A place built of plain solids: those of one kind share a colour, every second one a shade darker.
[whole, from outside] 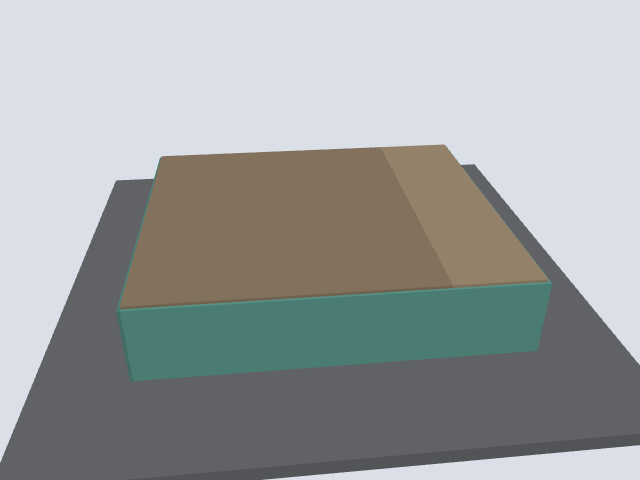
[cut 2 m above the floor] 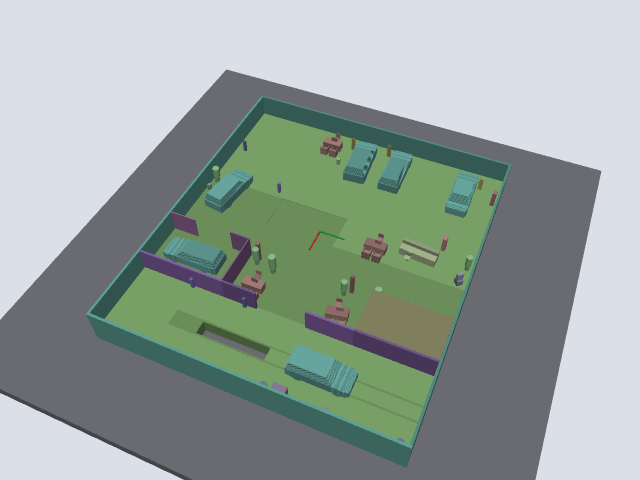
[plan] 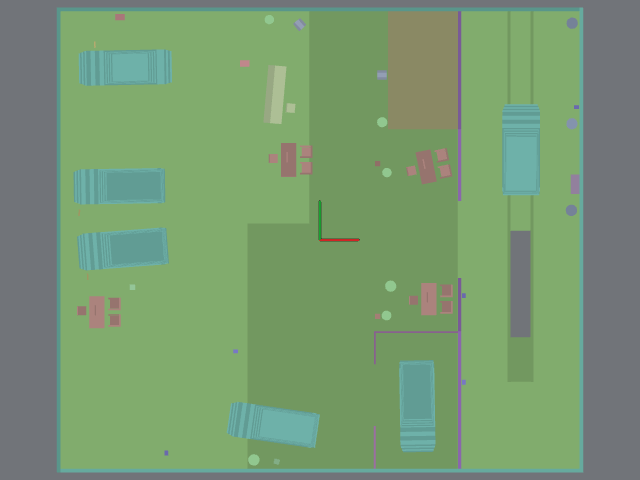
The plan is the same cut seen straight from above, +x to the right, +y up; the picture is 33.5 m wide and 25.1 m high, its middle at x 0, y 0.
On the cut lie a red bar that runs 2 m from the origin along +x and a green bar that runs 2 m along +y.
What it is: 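A car dealer's showroom with its handover bay and the front of its workshop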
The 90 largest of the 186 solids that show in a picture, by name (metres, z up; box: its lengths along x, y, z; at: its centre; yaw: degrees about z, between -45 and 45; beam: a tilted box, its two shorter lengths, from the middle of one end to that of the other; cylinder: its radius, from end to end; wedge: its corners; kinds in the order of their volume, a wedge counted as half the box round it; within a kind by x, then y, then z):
{
 "floor_1": {"box": [9.78, 23.93, 1.25], "at": [-8.68, 0.0, 0.57]},
 "floor_2": {"box": [3.25, 6.78, 1.25], "at": [-2.18, -8.58, 0.57]},
 "floor_3": {"box": [3.25, 6.07, 1.21], "at": [-2.18, -2.16, 0.56]},
 "floor_4": {"box": [3.25, 11.1, 1.25], "at": [-2.18, 6.41, 0.57]},
 "floor_5": {"box": [7.79, 23.93, 1.25], "at": [3.33, 0.0, 0.57]},
 "floor_6": {"box": [2.61, 23.93, 1.25], "at": [8.51, 0.0, 0.57]},
 "floor_7": {"box": [0.15, 19.39, 1.25], "at": [9.88, 2.27, 0.57]},
 "floor_8": {"box": [1.36, 1.93, 1.25], "at": [10.48, -11.0, 0.57]},
 "floor_9": {"box": [1.36, 2.63, 1.25], "at": [10.48, -8.73, 0.57]},
 "floor_10": {"box": [1.07, 2.33, 1.25], "at": [10.48, -6.25, 0.57]},
 "floor_11": {"box": [1.07, 11.48, 1.25], "at": [10.48, 6.22, 0.57]},
 "floor_12": {"box": [0.15, 19.39, 1.25], "at": [11.08, 2.27, 0.57]},
 "floor_13": {"box": [2.42, 23.93, 1.25], "at": [12.36, 0.0, 0.57]},
 "roof_1": {"box": [20.79, 23.93, 0.2], "at": [-3.18, 0.0, 5.7]},
 "roof_2": {"box": [6.36, 23.93, 0.77], "at": [10.39, 0.0, 5.42]},
 "wall_1": {"box": [0.2, 24.33, 5.65], "at": [-13.67, 0.0, 2.77]},
 "wall_2": {"box": [27.14, 0.2, 5.65], "at": [0.0, -12.06, 2.77]},
 "wall_3": {"box": [27.14, 0.2, 5.65], "at": [0.0, 12.06, 2.77]},
 "wall_4": {"box": [0.2, 24.33, 5.65], "at": [13.67, 0.0, 2.77]},
 "block_1": {"box": [3.66, 6.17, 2.98], "at": [5.38, 8.88, 2.69]},
 "car_1": {"box": [0.22, 1.94, 0.78], "at": [-12.14, -0.61, 1.77], "yaw": 4.4},
 "car_2": {"box": [0.22, 1.94, 0.81], "at": [-11.94, -0.6, 1.79], "yaw": 4.4},
 "car_3": {"box": [0.22, 1.94, 0.84], "at": [-11.73, -0.58, 1.8], "yaw": 4.4},
 "car_4": {"box": [0.23, 1.84, 0.76], "at": [-11.7, 2.79, 1.73], "yaw": 0.9},
 "car_5": {"box": [0.22, 1.94, 0.87], "at": [-11.53, -0.57, 1.82], "yaw": 4.4},
 "car_6": {"box": [0.24, 1.83, 0.76], "at": [-11.41, 8.99, 1.71], "yaw": 1.1},
 "car_7": {"box": [3.1, 1.84, 0.76], "at": [-10.04, 2.82, 1.73], "yaw": 0.9},
 "car_8": {"box": [2.78, 1.83, 0.76], "at": [-9.91, 9.02, 1.71], "yaw": 1.1},
 "car_9": {"box": [2.76, 1.72, 0.08], "at": [-9.91, 9.02, 2.12], "yaw": 1.1},
 "car_10": {"box": [2.64, 1.68, 0.08], "at": [-9.91, 9.02, 2.19], "yaw": 1.1},
 "car_11": {"box": [3.08, 1.94, 0.87], "at": [-9.89, -0.44, 1.82], "yaw": 4.4},
 "car_12": {"box": [3.41, 1.73, 0.08], "at": [-9.88, 2.82, 2.14], "yaw": 0.9},
 "car_13": {"box": [3.33, 1.69, 0.08], "at": [-9.86, 2.82, 2.21], "yaw": 0.9},
 "car_14": {"box": [3.24, 1.65, 0.08], "at": [-9.84, 2.82, 2.28], "yaw": 0.9},
 "car_15": {"box": [3.16, 1.61, 0.08], "at": [-9.82, 2.82, 2.35], "yaw": 0.9},
 "car_16": {"box": [3.08, 1.56, 0.08], "at": [-9.8, 2.82, 2.42], "yaw": 0.9},
 "car_17": {"box": [3.0, 1.52, 0.08], "at": [-9.78, 2.82, 2.49], "yaw": 0.9},
 "car_18": {"box": [2.91, 1.48, 0.08], "at": [-9.76, 2.82, 2.56], "yaw": 0.9},
 "car_19": {"box": [3.39, 1.83, 0.09], "at": [-9.73, -0.43, 2.29], "yaw": 4.4},
 "car_20": {"box": [3.3, 1.79, 0.09], "at": [-9.71, -0.43, 2.37], "yaw": 4.4},
 "car_21": {"box": [3.21, 1.75, 0.09], "at": [-9.69, -0.43, 2.45], "yaw": 4.4},
 "car_22": {"box": [3.11, 1.7, 0.09], "at": [-9.66, -0.42, 2.53], "yaw": 4.4},
 "car_23": {"box": [3.02, 1.66, 0.09], "at": [-9.64, -0.42, 2.6], "yaw": 4.4},
 "car_24": {"box": [2.93, 1.62, 0.09], "at": [-9.62, -0.42, 2.68], "yaw": 4.4},
 "car_25": {"box": [2.83, 1.58, 0.09], "at": [-9.6, -0.42, 2.76], "yaw": 4.4},
 "car_26": {"box": [2.74, 1.53, 0.09], "at": [-9.57, -0.42, 2.84], "yaw": 4.4},
 "car_27": {"box": [0.39, 1.83, 0.76], "at": [-8.34, 9.05, 1.71], "yaw": 1.1},
 "car_28": {"box": [0.23, 1.83, 0.78], "at": [-3.62, -9.49, 1.74], "yaw": -8.3},
 "car_29": {"box": [3.03, 1.83, 0.78], "at": [-2.02, -9.72, 1.74], "yaw": -8.3},
 "car_30": {"box": [3.34, 1.73, 0.08], "at": [-1.86, -9.74, 2.17], "yaw": -8.3},
 "car_31": {"box": [3.26, 1.68, 0.08], "at": [-1.84, -9.74, 2.24], "yaw": -8.3},
 "car_32": {"box": [3.17, 1.64, 0.08], "at": [-1.82, -9.75, 2.31], "yaw": -8.3},
 "car_33": {"box": [3.09, 1.6, 0.08], "at": [-1.8, -9.75, 2.38], "yaw": -8.3},
 "car_34": {"box": [3.0, 1.56, 0.08], "at": [-1.78, -9.75, 2.46], "yaw": -8.3},
 "car_35": {"box": [2.92, 1.51, 0.08], "at": [-1.76, -9.76, 2.53], "yaw": -8.3},
 "car_36": {"box": [2.83, 1.47, 0.08], "at": [-1.74, -9.76, 2.6], "yaw": -8.3},
 "car_37": {"box": [1.84, 3.12, 0.77], "at": [5.08, -8.24, 1.75], "yaw": 0.9},
 "car_38": {"box": [1.73, 3.43, 0.08], "at": [5.08, -8.08, 2.16], "yaw": 0.9},
 "car_39": {"box": [1.69, 3.34, 0.08], "at": [5.08, -8.06, 2.23], "yaw": 0.9},
 "car_40": {"box": [1.65, 3.26, 0.08], "at": [5.08, -8.04, 2.31], "yaw": 0.9},
 "car_41": {"box": [1.6, 3.18, 0.08], "at": [5.08, -8.02, 2.38], "yaw": 0.9},
 "car_42": {"box": [1.56, 3.09, 0.08], "at": [5.08, -8.0, 2.45], "yaw": 0.9},
 "car_43": {"box": [1.52, 3.01, 0.08], "at": [5.08, -7.98, 2.52], "yaw": 0.9},
 "car_44": {"box": [1.48, 2.93, 0.08], "at": [5.08, -7.96, 2.59], "yaw": 0.9},
 "car_45": {"box": [1.84, 0.24, 0.77], "at": [5.11, -9.91, 1.75], "yaw": 0.9},
 "car_46": {"box": [1.57, 2.83, 0.08], "at": [10.52, 3.99, 2.79], "yaw": -0.1},
 "car_47": {"box": [1.61, 2.92, 0.08], "at": [10.52, 4.01, 2.71], "yaw": -0.1},
 "car_48": {"box": [1.65, 3.0, 0.08], "at": [10.52, 4.03, 2.64], "yaw": -0.1},
 "car_49": {"box": [1.7, 3.09, 0.08], "at": [10.52, 4.05, 2.56], "yaw": -0.1},
 "car_50": {"box": [1.74, 3.18, 0.08], "at": [10.52, 4.08, 2.49], "yaw": -0.1},
 "car_51": {"box": [1.78, 3.27, 0.08], "at": [10.52, 4.1, 2.42], "yaw": -0.1},
 "car_52": {"box": [1.82, 3.35, 0.08], "at": [10.52, 4.12, 2.34], "yaw": -0.1},
 "car_53": {"box": [1.87, 3.44, 0.08], "at": [10.52, 4.14, 2.27], "yaw": -0.1},
 "car_54": {"box": [1.98, 3.13, 0.82], "at": [10.52, 4.3, 1.82], "yaw": -0.1},
 "car_55": {"box": [1.98, 0.22, 0.82], "at": [10.52, 5.97, 1.82], "yaw": -0.1},
 "car_56": {"box": [1.98, 0.22, 0.79], "at": [10.52, 6.17, 1.81], "yaw": -0.1},
 "car_57": {"box": [1.98, 0.22, 0.76], "at": [10.52, 6.38, 1.8], "yaw": -0.1},
 "part_1": {"box": [0.18, 7.19, 3.83], "at": [7.3, -8.37, 3.11]},
 "part_2": {"box": [0.18, 2.78, 3.83], "at": [7.3, -3.38, 3.11]},
 "part_3": {"box": [0.18, 3.75, 3.83], "at": [7.3, 3.92, 3.11]},
 "part_4": {"box": [0.18, 6.17, 3.83], "at": [7.3, 8.88, 3.11]},
 "counter_1": {"box": [0.35, 3.03, 1.1], "at": [-2.66, 7.63, 1.75], "yaw": -5.0},
 "counter_2": {"box": [0.6, 3.03, 0.74], "at": [-2.18, 7.59, 1.57], "yaw": -5.0},
 "screen_1": {"box": [0.1, 2.23, 2.95], "at": [2.87, -10.85, 2.67]},
 "screen_2": {"box": [0.1, 1.73, 2.95], "at": [2.87, -5.63, 2.67]},
 "screen_3": {"box": [4.3, 0.1, 2.95], "at": [5.07, -4.82, 2.67]},
 "cupboard_1": {"box": [0.47, 1.02, 1.95], "at": [13.34, 2.92, 2.17]},
 "column_1": {"box": [0.28, 0.28, 4.4], "at": [3.02, -3.99, 3.4]},
 "column_2": {"box": [0.28, 0.28, 4.4], "at": [3.02, 3.99, 3.4]},
 "tub_1": {"cylinder": 0.29, "from": [3.7, -2.41, 1.77], "to": [3.7, -2.41, 3.09]}
}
